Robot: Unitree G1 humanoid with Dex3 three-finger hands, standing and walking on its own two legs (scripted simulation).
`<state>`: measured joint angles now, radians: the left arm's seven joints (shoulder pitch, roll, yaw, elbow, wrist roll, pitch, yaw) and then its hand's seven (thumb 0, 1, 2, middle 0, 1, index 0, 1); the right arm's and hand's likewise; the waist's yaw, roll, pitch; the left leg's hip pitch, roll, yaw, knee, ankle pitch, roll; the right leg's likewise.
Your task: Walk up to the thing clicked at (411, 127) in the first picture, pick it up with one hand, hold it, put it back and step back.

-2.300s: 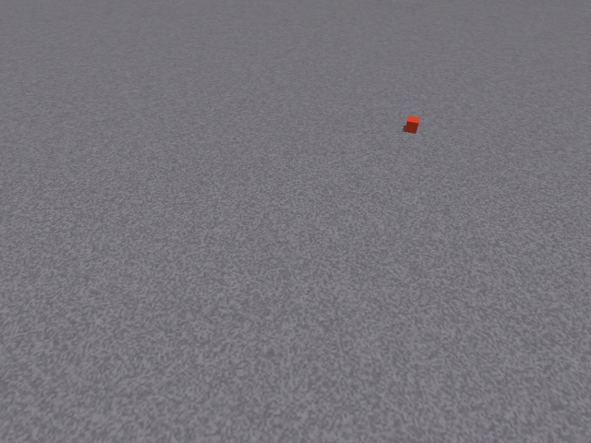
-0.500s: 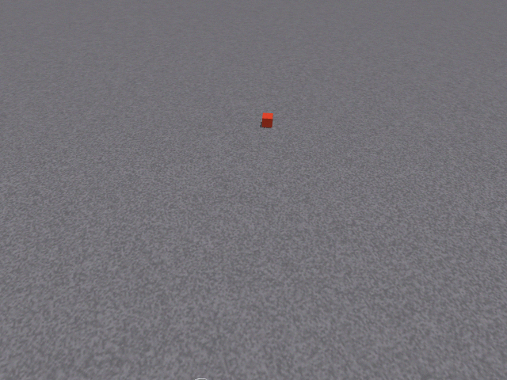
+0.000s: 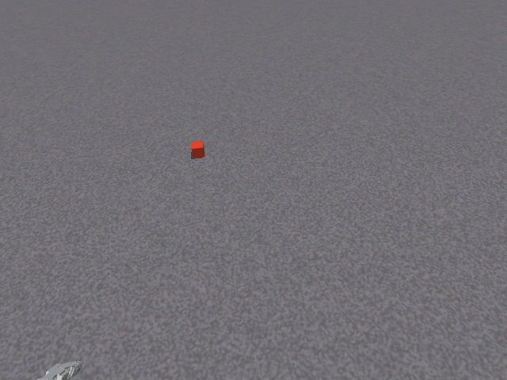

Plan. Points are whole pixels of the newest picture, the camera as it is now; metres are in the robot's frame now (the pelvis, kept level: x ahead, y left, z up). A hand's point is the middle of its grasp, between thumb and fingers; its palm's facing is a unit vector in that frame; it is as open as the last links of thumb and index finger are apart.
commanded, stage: walk up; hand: left
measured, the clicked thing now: (198, 149) +1.58 +0.27 -0.72
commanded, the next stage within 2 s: none
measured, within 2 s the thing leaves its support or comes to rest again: neither
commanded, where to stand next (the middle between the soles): +1.26 +0.02 m, yaw -1 degrees
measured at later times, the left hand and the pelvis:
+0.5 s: hand (95, 335) +0.30 +0.30 -0.15, palm faces -0.01 -0.93 -0.38, open 7.4 cm; pelvis +0.29 +0.01 +0.00, yaw -1 degrees
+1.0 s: hand (154, 184) +0.66 +0.24 -0.10, palm faces -0.04 -0.91 -0.41, open 7.4 cm; pelvis +0.53 -0.03 +0.01, yaw -2 degrees
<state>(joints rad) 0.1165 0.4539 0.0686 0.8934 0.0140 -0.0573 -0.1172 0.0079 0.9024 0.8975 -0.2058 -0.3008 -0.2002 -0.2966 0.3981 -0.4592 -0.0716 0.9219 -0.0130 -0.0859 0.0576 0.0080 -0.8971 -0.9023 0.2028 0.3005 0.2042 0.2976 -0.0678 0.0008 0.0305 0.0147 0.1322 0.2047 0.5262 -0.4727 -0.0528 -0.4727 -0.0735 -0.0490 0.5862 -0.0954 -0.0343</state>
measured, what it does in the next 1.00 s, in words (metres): walks ahead: left foot, then right foot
